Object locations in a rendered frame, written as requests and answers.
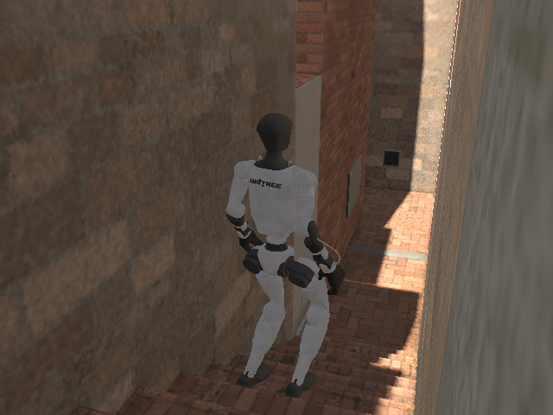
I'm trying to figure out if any left robot forearm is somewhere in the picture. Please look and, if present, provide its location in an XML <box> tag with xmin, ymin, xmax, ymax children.
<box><xmin>226</xmin><ymin>214</ymin><xmax>251</xmax><ymax>239</ymax></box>

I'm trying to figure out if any left robot hand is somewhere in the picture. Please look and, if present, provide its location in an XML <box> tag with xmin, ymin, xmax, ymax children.
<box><xmin>239</xmin><ymin>230</ymin><xmax>264</xmax><ymax>252</ymax></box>

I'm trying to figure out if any left robot foot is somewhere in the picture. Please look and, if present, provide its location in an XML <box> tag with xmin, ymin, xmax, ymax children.
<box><xmin>237</xmin><ymin>365</ymin><xmax>272</xmax><ymax>387</ymax></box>

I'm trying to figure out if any robot foot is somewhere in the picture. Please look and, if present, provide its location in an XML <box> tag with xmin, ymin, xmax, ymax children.
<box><xmin>237</xmin><ymin>365</ymin><xmax>272</xmax><ymax>387</ymax></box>
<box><xmin>285</xmin><ymin>372</ymin><xmax>316</xmax><ymax>398</ymax></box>

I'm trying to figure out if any right robot foot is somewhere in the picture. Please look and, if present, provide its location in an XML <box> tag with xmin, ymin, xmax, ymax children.
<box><xmin>285</xmin><ymin>372</ymin><xmax>316</xmax><ymax>398</ymax></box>

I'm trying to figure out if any robot left upper arm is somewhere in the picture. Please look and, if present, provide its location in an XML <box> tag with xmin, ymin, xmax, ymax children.
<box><xmin>226</xmin><ymin>160</ymin><xmax>255</xmax><ymax>218</ymax></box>

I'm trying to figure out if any right robot hand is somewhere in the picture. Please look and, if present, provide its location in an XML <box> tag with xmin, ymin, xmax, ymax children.
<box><xmin>318</xmin><ymin>265</ymin><xmax>345</xmax><ymax>295</ymax></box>

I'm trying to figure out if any robot right upper arm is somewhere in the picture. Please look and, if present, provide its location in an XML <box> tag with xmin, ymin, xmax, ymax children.
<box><xmin>292</xmin><ymin>167</ymin><xmax>318</xmax><ymax>237</ymax></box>

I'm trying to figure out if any right robot forearm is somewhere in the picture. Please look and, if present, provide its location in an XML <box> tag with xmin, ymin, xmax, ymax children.
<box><xmin>304</xmin><ymin>220</ymin><xmax>336</xmax><ymax>273</ymax></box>

